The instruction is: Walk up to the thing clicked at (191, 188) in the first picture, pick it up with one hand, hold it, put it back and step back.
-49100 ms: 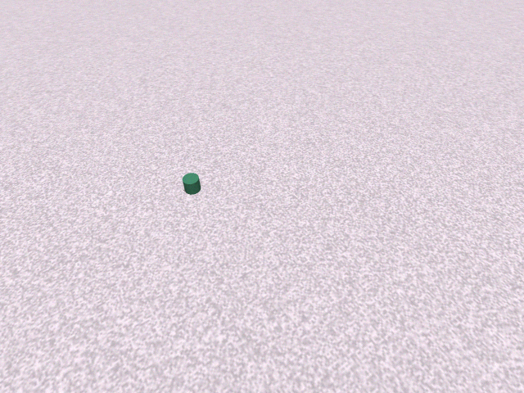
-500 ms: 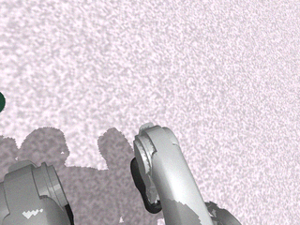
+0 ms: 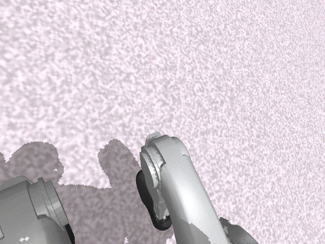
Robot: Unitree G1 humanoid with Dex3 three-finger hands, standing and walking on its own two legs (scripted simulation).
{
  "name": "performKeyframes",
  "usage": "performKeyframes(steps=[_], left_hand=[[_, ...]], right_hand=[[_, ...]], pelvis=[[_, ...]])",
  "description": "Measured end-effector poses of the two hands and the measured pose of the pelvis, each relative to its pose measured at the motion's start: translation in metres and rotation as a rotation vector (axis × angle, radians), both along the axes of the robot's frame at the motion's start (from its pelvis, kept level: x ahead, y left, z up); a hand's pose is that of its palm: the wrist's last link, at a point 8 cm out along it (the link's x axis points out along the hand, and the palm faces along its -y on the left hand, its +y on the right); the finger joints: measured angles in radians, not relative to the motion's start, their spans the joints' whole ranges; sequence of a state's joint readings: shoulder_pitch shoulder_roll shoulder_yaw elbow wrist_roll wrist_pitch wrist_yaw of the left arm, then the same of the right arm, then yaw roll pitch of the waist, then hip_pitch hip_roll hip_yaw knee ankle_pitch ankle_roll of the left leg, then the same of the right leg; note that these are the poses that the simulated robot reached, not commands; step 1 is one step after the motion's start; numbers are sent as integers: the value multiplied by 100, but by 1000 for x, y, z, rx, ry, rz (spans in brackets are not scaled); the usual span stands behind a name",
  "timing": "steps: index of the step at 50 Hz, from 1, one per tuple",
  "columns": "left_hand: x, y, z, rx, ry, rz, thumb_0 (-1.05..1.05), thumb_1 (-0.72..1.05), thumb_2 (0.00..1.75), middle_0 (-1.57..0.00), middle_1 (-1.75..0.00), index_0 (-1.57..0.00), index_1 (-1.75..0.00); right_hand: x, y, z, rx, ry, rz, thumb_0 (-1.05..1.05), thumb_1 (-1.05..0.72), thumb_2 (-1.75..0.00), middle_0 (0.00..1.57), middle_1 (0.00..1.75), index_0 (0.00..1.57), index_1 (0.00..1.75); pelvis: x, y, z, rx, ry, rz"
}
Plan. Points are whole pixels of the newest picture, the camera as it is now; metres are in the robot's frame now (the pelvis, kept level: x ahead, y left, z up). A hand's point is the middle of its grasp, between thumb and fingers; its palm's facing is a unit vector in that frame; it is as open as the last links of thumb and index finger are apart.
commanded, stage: open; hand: left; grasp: from above
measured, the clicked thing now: out of the picture +0.47 +0.31 -0.26
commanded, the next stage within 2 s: withdraw in 0.98 s
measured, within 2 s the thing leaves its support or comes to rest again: neither
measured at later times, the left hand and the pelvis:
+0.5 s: hand out of the picture +0.47 +0.32 -0.23, palm faces -0.41 -0.14 -0.90, open 12.1 cm; pelvis +0.00 +0.00 +0.00, yaw -1 degrees
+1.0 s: hand out of the picture +0.46 +0.33 -0.23, palm faces -0.43 -0.15 -0.89, open 13.8 cm; pelvis +0.00 +0.00 +0.00, yaw -1 degrees
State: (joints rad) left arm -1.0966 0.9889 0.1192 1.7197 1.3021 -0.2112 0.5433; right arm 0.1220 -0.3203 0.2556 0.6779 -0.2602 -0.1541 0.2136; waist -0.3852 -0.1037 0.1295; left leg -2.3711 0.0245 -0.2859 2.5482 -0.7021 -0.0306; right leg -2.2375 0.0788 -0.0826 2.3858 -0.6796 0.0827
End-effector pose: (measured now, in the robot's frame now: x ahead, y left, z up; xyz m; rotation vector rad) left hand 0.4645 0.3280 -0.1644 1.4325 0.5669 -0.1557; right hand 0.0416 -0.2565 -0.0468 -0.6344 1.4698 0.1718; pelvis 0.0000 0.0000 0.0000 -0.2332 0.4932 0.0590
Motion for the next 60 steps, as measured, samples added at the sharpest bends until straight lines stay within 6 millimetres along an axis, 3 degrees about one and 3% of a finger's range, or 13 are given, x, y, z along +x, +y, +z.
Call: performKeyframes(steps=[12, 20, 39, 60], left_hand=[[0, -1, 0, 6, -1, -11, -2, -11, 57, -71, -78, -54, -70], [1, -2, -4, 6, -9, -14, -1, -12, 66, -52, -82, -45, -77], [7, 0, -8, 10, -13, 16, 0, -42, 90, -17, -97, -17, -96], [5, 0, -2, -4, -28, -7, 0, -49, 100, -9, -106, -9, -104]], right_hand=[[-2, 8, -2, 33, -12, 31, 0, -91, -90, 20, 30, 20, 30], [-2, 11, -1, 38, -12, 40, 0, -91, -90, 20, 30, 20, 30], [2, 5, 6, 23, 3, 30, 0, -90, -90, 20, 30, 20, 30], [1, 4, 4, 20, 6, 27, 0, -90, -90, 20, 30, 20, 30]], pelvis=[[-2, 1, -2, -4, -20, -5], [-2, 0, -2, -8, -19, -10], [2, 1, 2, -14, 4, -9], [0, 0, 2, -9, -4, -5]])
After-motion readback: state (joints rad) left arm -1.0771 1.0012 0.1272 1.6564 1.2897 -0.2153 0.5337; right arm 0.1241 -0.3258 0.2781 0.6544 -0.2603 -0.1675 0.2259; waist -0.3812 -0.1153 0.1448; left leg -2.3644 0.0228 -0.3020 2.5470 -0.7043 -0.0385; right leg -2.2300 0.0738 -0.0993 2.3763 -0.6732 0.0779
